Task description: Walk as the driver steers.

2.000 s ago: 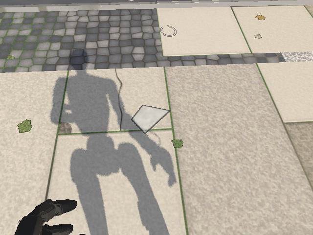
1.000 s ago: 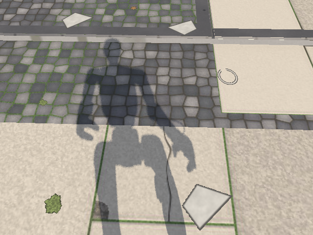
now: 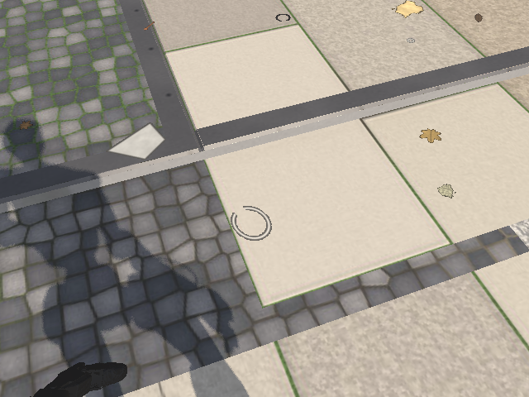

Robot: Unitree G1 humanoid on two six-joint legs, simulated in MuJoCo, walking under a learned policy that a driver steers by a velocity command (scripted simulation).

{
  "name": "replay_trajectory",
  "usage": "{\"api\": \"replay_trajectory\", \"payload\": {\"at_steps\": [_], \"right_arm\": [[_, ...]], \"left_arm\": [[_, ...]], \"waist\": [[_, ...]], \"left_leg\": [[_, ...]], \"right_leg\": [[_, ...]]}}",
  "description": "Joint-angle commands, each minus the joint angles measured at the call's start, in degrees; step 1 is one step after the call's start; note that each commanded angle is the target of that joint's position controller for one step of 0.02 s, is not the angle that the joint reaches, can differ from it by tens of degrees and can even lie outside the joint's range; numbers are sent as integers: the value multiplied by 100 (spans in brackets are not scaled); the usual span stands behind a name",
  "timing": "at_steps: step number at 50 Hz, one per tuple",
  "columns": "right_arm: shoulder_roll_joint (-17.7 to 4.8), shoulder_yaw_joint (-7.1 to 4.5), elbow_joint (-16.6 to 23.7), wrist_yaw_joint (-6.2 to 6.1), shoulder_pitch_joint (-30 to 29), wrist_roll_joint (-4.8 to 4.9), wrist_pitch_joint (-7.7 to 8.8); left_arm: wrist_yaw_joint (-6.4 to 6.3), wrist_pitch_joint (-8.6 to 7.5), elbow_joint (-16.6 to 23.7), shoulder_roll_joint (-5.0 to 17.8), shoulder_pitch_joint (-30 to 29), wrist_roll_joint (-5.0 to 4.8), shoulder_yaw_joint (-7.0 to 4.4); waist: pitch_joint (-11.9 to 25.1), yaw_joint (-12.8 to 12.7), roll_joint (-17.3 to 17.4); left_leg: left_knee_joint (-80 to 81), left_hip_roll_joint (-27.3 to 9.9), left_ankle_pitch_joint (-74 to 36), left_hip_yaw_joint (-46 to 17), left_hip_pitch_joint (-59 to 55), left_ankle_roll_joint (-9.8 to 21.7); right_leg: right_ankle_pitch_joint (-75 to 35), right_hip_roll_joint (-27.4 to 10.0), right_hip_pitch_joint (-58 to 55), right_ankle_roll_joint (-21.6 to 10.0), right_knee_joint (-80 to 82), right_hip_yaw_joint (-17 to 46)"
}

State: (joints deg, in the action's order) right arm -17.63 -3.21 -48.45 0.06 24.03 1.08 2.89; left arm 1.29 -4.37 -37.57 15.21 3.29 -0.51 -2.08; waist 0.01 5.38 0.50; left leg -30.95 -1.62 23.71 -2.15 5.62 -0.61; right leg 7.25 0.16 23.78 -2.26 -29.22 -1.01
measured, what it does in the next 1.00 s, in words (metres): walks ahead, turning left: left foot, then right foot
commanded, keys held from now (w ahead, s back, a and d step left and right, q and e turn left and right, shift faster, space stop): w+q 0.08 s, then q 0.74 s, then no key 0.18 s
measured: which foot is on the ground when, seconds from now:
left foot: up 0.00-0.42, down 0.44-0.88, up 0.90-1.00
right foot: down 0.00-0.46, up 0.48-0.84, down 0.86-1.00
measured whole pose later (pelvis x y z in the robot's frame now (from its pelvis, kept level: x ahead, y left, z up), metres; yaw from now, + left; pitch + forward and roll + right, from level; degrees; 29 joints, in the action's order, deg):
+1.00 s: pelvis +0.26 -0.03 +0.01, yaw +29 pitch +1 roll +1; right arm -19.4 -5.4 -35.9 -1.7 10.2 0.2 -2.8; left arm -1.0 -0.3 -42.5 15.3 11.8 1.1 -3.1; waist -1.5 -1.2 2.4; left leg -60.4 7.7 25.3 -9.6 30.5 -2.6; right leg 13.3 -0.4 16.6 -0.4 -28.6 2.4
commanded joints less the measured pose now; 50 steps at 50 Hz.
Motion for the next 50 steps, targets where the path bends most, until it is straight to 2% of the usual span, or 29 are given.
{"api": "replay_trajectory", "payload": {"at_steps": [1,2,4,5,8,11,14,18,21,22,23,24,25,26,27,28,29,31,35,39,42,43,44,45,46,47,48,49,50], "right_arm": [[-488,-6,645,-34,-209,27,270],[-761,-100,698,0,-436,137,298],[-641,-103,691,18,-742,70,252],[-591,-129,658,10,-739,39,184],[-315,-115,568,-17,-467,-4,-2],[-163,-68,800,9,-870,-58,-45],[-35,-13,1075,150,-1482,-74,-40],[-269,-117,1364,327,-1675,-85,-79],[-578,-300,1313,357,-964,-99,-66],[-886,-424,1243,253,-485,-121,-52],[-1463,-526,1348,99,-374,-148,-96],[-1456,-458,1559,92,-525,-224,-96],[-1103,-390,1678,118,-794,-162,-130],[-883,-329,1701,98,-1111,-86,-151],[-746,-293,1694,76,-1302,-19,-195],[-691,-272,1716,38,-1467,-7,-238],[-747,-288,1754,21,-1573,-74,-287],[-846,-343,1783,-34,-1610,-154,-334],[-958,-406,1799,-165,-1604,-97,-412],[-923,-406,1823,-167,-1597,-97,-500],[-839,-376,1841,-177,-1680,-27,-566],[-664,-320,1798,-187,-1481,-19,-570],[-354,-239,1812,-176,-1252,-65,-558],[-655,-335,1970,-175,-1421,-81,-462],[-974,-439,1809,-172,-1276,-119,-428],[-998,-476,1615,-171,-1132,-78,-457],[-828,-444,1465,-209,-1003,-93,-514],[-671,-397,1425,-220,-975,-108,-554],[-517,-345,1418,-215,-1009,-92,-568]], "left_arm": [[-64,23,-187,1317,2238,39,-460],[-52,-3,-187,1047,1921,19,-353],[-22,-46,-151,673,1335,72,-239],[-14,-89,-151,548,1106,122,-199],[-37,-191,-248,592,826,160,-241],[-166,-131,-319,740,644,142,-282],[-285,-21,-446,892,841,102,-315],[-351,162,-548,1079,894,-31,-392],[-431,315,-470,1116,746,-105,-428],[-422,307,-462,1021,923,-57,-388],[-352,257,-289,542,1308,270,-228],[-227,198,-229,589,1527,241,-148],[-153,194,-280,1002,1222,73,-256],[-160,227,-168,974,866,0,-248],[-224,287,-205,874,753,53,-243],[-286,362,-186,913,721,97,-271],[-288,417,-196,848,778,93,-261],[-316,442,-246,681,891,95,-218],[-332,455,-238,627,717,87,-192],[-264,387,-146,674,536,47,-229],[-183,286,-250,681,914,35,-287],[-185,277,-273,877,1055,103,-352],[-209,310,-175,1361,949,249,-439],[-191,320,-163,1471,842,419,-475],[-219,290,19,1158,506,372,-387],[-244,287,52,940,255,261,-332],[-256,293,75,823,145,155,-294],[-263,298,49,725,165,83,-248],[-271,317,14,658,237,79,-208]], "waist": [[1393,-1252,-1361],[713,-1138,-1048],[118,-874,-652],[-57,-713,-690],[-20,-394,-615],[-65,-394,-543],[7,-658,-493],[90,-640,-462],[457,-239,-372],[786,-22,47],[1332,-318,1399],[2361,-411,1497],[2203,-180,599],[1548,-283,299],[1025,-421,-97],[781,-549,4],[656,-667,225],[694,-696,496],[890,-580,623],[749,-466,880],[720,-678,933],[723,-667,671],[606,-434,-652],[306,-465,-1814],[261,-426,-1275],[189,-322,-891],[185,-290,-726],[132,-346,-725],[131,-366,-714]], "left_leg": [[-3641,194,800,-292,3833,107],[-3949,-83,399,-455,4171,198],[-3603,-398,-432,-364,3940,202],[-3427,-480,-679,-403,3631,159],[-3189,-308,-992,-337,3070,-73],[-2068,-264,-1856,-77,2894,-176],[-976,-177,-2659,191,2541,-96],[-481,-94,-2150,285,2557,170],[104,349,-1887,600,1565,531],[583,276,-3301,236,548,787],[91,-1138,-6386,-1634,-1122,1559],[509,-2140,-5987,-3712,-1994,2732],[721,-1831,-5099,-3113,-1630,2467],[800,-1505,-4327,-2502,-1000,2110],[960,-1224,-3696,-2139,-295,1807],[1095,-1032,-3251,-1954,313,1659],[1214,-822,-3017,-1822,798,1565],[1261,-675,-3074,-1717,1079,1559],[1254,-559,-1992,-1890,1228,1411],[1235,-503,-1004,-2346,1224,1237],[877,-357,-1024,-2439,1260,980],[484,-103,-655,-2191,1563,712],[-753,607,387,-1243,2349,334],[-2039,1011,1224,-659,2842,75],[-2964,795,942,-949,2760,-51],[-3322,801,589,-919,2731,-129],[-3561,782,335,-858,2744,-236],[-3771,778,175,-870,2802,-329],[-3726,763,92,-777,2663,-395]], "right_leg": [[1840,-2271,-4154,-1474,1304,4025],[1857,-2142,-3632,-1278,1357,3313],[999,-1654,-2633,-1026,1644,2164],[36,-1493,-2218,-920,1758,1685],[-2966,-1352,-1658,-869,1690,558],[-3389,-1186,-1458,-771,1718,-191],[-3312,-1164,-1626,-694,1629,-523],[-3477,-1487,-2297,-628,1045,-526],[-4155,-1282,-2286,-364,-510,-716],[-3306,-873,-1766,-44,-1686,-842],[1051,-118,26,379,-3646,-883],[3412,620,1126,572,-5129,275],[2980,212,1325,505,-5237,832],[2539,39,1466,467,-4951,750],[2249,-138,1452,495,-4438,690],[2044,-231,1171,519,-3939,682],[1889,-157,793,551,-3580,572],[1792,-13,467,659,-2916,470],[1246,63,123,733,-2044,577],[1178,149,-102,626,-1283,621],[596,156,-840,380,122,443],[395,-314,-1330,178,631,734],[268,-1577,-1656,-382,1160,2107],[-180,-2280,-1044,-1239,1491,3326],[-250,-2157,-932,-1323,1423,3069],[-297,-1780,-907,-1048,1257,2418],[-291,-1461,-1054,-829,1138,2001],[-624,-1401,-1139,-839,1076,1831],[-889,-1268,-1127,-849,1059,1567]]}}
Keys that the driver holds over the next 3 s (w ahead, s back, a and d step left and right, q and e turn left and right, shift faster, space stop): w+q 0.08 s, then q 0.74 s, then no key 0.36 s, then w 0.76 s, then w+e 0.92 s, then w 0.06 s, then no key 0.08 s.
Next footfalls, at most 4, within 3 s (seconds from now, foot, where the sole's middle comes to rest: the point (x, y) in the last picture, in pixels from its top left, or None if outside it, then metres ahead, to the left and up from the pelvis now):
0.44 left None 0.33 0.12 -0.77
0.86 right None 0.39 -0.08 -0.77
1.20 left None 0.21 0.10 -0.77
1.94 left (143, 373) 0.57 0.29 -0.77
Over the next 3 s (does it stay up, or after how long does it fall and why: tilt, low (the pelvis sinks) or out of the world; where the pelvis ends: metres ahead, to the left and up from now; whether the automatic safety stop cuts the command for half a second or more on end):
stays up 1.02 0.32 0.02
